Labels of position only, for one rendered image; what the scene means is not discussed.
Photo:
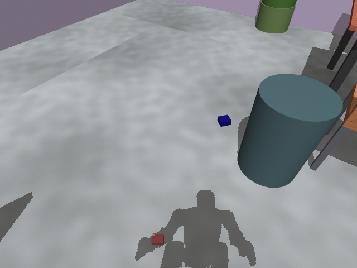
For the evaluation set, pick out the table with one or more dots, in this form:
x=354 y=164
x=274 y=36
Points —
x=352 y=55

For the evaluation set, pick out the potted plant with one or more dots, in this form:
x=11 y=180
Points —
x=274 y=16

